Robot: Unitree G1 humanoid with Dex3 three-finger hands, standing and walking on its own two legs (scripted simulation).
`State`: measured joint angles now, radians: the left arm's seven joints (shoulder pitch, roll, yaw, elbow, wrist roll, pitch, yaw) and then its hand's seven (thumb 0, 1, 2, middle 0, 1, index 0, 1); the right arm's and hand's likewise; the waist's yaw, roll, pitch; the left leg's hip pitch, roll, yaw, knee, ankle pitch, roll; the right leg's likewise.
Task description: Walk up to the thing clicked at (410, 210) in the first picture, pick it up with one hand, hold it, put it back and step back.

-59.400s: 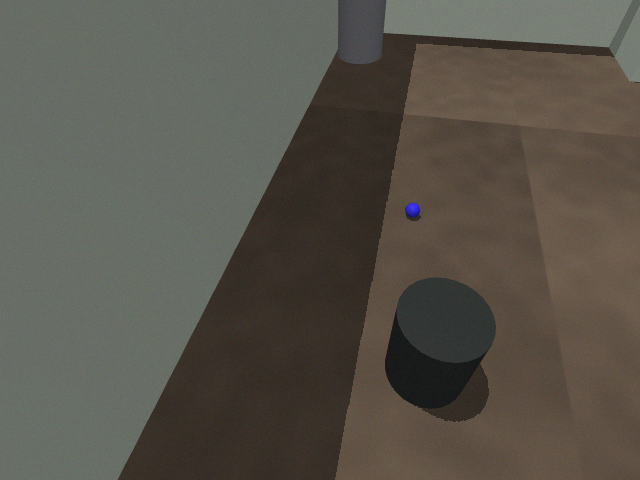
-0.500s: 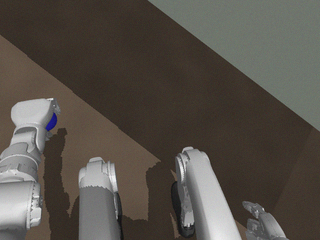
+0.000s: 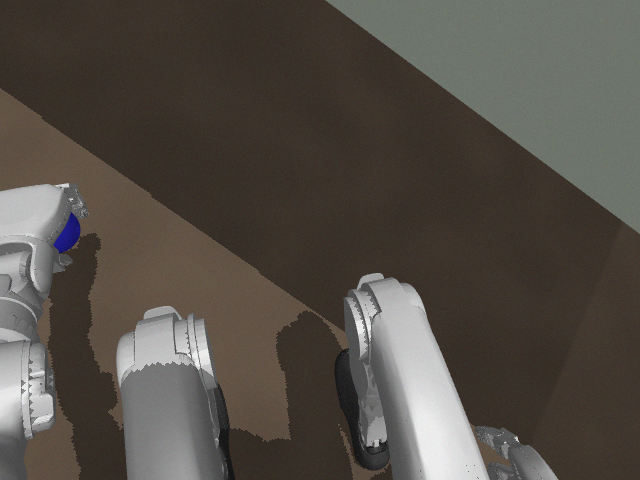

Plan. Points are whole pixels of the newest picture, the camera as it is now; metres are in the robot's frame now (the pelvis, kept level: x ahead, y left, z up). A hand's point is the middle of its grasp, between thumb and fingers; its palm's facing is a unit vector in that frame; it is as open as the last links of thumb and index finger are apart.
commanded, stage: crouch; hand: left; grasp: from above
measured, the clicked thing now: (51, 229) +0.44 +0.31 -0.19
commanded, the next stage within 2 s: lower in 0.06 s
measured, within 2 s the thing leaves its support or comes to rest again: rests again in 1.64 s
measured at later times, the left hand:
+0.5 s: hand (67, 246) +0.43 +0.31 -0.23, palm faces -0.47 -0.10 -0.88, open 8.3 cm
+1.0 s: hand (84, 249) +0.44 +0.31 -0.28, palm faces -0.47 -0.12 -0.88, open 8.3 cm
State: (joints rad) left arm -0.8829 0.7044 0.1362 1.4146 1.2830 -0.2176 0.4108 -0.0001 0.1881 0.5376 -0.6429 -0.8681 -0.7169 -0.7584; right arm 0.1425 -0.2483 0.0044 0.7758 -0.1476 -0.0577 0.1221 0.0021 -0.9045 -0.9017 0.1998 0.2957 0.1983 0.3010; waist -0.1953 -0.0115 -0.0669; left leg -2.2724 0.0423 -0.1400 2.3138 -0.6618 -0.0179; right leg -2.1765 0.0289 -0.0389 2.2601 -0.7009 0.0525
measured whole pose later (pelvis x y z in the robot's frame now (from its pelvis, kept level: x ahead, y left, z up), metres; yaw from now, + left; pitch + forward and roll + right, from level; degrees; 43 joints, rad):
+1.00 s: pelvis +0.01 +0.00 -0.06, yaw -4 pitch +31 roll -10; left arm -0.90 0.84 0.21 1.56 1.31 -0.27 0.55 0.01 0.17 0.47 -0.73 -0.77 -0.80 -0.67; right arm 0.06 -0.27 0.12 0.78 -0.24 -0.09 0.17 0.00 -0.90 -0.90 0.20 0.30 0.20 0.30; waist -0.25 -0.09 0.05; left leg -2.38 0.04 -0.23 2.54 -0.72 -0.04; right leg -2.28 0.06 -0.09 2.44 -0.73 0.06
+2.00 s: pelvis +0.01 +0.01 -0.07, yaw -7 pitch +27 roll -13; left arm -0.92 0.94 0.20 1.72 1.32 -0.26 0.66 0.01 0.18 0.52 -0.69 -0.81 -0.75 -0.72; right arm 0.02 -0.31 0.23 0.75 -0.30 -0.21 0.25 0.00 -0.90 -0.90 0.20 0.30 0.20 0.30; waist -0.30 -0.14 0.12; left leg -2.37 0.04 -0.28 2.60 -0.73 -0.03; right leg -2.24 0.09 -0.13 2.45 -0.71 0.08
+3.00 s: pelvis +0.00 +0.01 -0.06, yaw -8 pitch +26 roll -14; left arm -0.94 0.99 0.17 1.73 1.29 -0.27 0.66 0.00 -0.48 0.97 -0.06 -1.00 -0.07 -0.99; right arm 0.02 -0.34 0.26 0.73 -0.30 -0.24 0.26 0.00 -0.88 -0.90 0.20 0.30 0.20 0.30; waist -0.31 -0.15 0.15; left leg -2.35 0.04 -0.30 2.59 -0.72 -0.03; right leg -2.22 0.09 -0.15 2.43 -0.70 0.08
